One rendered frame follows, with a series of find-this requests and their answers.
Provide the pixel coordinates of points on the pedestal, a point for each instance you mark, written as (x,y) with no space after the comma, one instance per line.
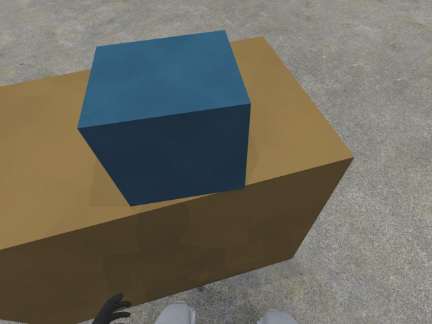
(69,240)

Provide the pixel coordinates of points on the left robot hand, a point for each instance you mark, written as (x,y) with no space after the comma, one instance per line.
(105,315)

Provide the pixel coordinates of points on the robot left thigh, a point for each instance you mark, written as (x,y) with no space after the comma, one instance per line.
(177,314)

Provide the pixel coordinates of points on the carton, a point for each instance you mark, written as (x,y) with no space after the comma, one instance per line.
(168,118)

